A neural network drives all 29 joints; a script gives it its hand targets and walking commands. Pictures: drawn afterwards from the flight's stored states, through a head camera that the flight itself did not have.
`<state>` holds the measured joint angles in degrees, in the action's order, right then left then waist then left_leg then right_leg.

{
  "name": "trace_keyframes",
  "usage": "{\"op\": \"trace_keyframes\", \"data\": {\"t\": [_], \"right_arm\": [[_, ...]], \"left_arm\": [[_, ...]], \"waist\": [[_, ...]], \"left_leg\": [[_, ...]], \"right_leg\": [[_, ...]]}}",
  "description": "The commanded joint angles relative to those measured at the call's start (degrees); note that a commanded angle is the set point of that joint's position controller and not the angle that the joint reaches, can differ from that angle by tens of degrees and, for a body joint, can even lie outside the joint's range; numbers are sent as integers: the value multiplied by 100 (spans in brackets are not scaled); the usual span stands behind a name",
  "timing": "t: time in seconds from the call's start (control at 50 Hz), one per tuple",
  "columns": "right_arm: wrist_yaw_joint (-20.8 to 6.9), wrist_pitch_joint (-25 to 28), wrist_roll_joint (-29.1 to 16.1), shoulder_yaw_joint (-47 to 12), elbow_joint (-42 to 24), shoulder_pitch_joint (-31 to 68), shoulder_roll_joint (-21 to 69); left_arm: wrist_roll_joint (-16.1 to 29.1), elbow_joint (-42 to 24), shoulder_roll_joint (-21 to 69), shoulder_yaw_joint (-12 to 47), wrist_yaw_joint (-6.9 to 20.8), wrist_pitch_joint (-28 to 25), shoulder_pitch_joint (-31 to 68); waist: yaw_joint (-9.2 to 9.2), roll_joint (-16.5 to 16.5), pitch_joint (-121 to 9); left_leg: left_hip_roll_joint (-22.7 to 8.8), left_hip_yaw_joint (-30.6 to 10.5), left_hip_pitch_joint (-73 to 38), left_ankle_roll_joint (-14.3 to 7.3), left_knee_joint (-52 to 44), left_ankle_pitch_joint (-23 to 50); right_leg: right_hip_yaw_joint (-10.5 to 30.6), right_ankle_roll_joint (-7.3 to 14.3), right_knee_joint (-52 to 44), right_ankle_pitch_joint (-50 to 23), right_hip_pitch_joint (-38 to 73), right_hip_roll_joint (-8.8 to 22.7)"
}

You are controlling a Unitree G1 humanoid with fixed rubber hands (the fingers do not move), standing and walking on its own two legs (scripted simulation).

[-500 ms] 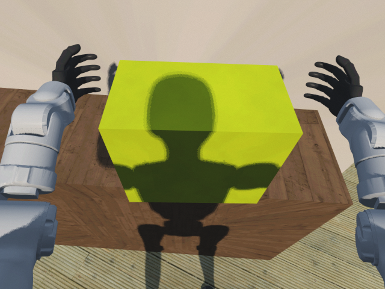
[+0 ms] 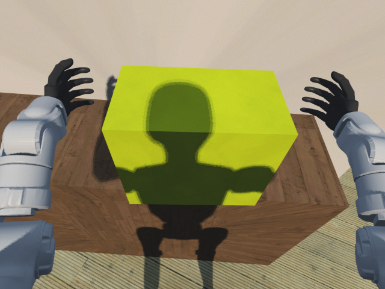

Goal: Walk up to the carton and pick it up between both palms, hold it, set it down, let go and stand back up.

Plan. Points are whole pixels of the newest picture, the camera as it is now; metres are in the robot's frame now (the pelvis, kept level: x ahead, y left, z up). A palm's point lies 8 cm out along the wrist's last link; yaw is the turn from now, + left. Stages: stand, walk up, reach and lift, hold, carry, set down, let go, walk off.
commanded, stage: set down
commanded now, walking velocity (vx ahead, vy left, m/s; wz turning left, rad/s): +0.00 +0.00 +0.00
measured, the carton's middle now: (195, 142) +0.41 -0.06 +0.05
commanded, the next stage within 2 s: let go in 1.62 s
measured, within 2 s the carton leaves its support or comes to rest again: neither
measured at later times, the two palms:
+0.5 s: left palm (59, 143) +0.37 +0.20 +0.13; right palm (341, 151) +0.29 -0.32 +0.13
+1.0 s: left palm (53, 191) +0.30 +0.22 +0.09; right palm (328, 185) +0.25 -0.30 +0.08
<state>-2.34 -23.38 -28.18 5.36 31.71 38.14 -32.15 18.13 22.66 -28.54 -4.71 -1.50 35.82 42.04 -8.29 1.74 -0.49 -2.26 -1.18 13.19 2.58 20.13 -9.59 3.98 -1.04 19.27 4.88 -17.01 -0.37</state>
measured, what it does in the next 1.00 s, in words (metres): stands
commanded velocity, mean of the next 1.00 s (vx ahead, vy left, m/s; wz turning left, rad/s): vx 0.00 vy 0.00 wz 0.00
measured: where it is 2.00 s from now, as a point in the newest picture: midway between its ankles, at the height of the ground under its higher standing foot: outside the picture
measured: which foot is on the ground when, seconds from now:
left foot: down 0.00-1.00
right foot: down 0.00-1.00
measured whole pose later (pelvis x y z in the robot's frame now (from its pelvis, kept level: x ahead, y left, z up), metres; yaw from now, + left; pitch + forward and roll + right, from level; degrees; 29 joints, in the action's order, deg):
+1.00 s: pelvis +0.03 +0.01 +0.00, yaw -1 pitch +0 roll +0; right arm -3.5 -15.9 -22.6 13.4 -4.7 -8.2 -26.2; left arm 17.7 -10.4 -20.2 -3.6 -0.4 22.8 -4.8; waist -3.2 -1.4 2.6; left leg -2.0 -0.1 6.7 1.8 19.9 -12.8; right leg 5.2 -1.7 18.9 7.5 -11.0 -0.3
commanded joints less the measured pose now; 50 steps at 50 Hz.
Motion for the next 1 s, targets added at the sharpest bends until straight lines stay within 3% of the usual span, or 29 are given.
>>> {"op": "trace_keyframes", "data": {"t": [0.0,0.08,0.16,0.36,0.48,0.74,0.98], "right_arm": [[5,382,114,753,-1620,1852,-1601],[21,484,172,955,-2430,1445,-1744],[33,492,171,1048,-2883,994,-1782],[-33,307,236,1026,-2911,-90,-1429],[-34,371,350,1052,-3217,-737,-1147],[-56,790,524,1353,-4367,-2344,-975],[-121,1100,569,1481,-4783,-4085,-812]], "left_arm": [[17,-1612,-1174,-488,-57,-319,2191],[159,-2465,-1264,-641,-135,-341,1765],[242,-2895,-1281,-747,-154,-352,1306],[157,-2653,-927,-670,2,-383,203],[20,-2834,-721,-663,84,-566,-477],[-1,-4077,-447,-598,67,-1188,-2165],[-86,-4491,-80,-339,102,-1692,-3889]], "waist": [[65,-147,-3223],[121,-164,-3539],[158,-137,-3660],[256,121,-2733],[360,155,-2129],[414,-10,-1851],[526,40,-1260]], "left_leg": [[428,351,-624,-267,-227,530],[404,418,-757,-131,-23,1083],[391,426,-708,-107,18,1149],[380,340,-450,-341,-385,114],[424,326,-555,-351,-480,-64],[409,303,-827,-112,-325,312],[387,173,-1138,59,-214,954]], "right_leg": [[-394,-36,103,-1454,1593,-327],[-412,-33,234,-1881,1589,-350],[-347,-20,294,-1958,1617,-331],[-172,18,51,-888,1536,-264],[-131,57,-164,-369,1347,-234],[-156,109,-169,-718,1213,-253],[-169,180,-335,-917,1140,-268]]}}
